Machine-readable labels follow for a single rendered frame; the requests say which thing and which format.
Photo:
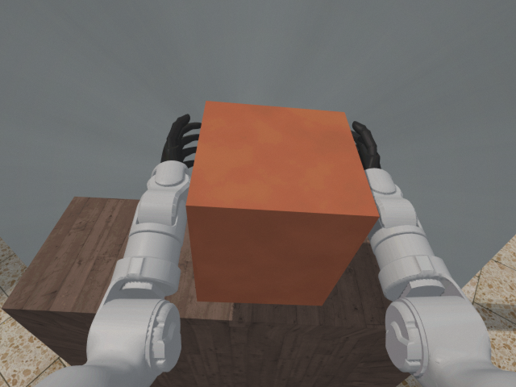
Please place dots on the right robot upper arm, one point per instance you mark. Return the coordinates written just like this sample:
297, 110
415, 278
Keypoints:
442, 342

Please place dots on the carton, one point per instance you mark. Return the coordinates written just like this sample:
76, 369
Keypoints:
278, 204

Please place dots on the pedestal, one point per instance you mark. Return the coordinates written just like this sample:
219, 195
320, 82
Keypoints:
223, 344

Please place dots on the robot left hand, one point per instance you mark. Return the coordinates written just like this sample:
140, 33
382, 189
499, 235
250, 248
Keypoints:
175, 141

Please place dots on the left robot upper arm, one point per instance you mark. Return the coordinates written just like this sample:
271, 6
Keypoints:
132, 341

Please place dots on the robot right hand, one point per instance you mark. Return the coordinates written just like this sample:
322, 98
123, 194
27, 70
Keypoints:
366, 146

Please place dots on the robot right forearm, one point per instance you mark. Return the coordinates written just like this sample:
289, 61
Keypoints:
408, 266

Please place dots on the robot left forearm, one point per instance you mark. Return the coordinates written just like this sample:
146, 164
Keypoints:
149, 268

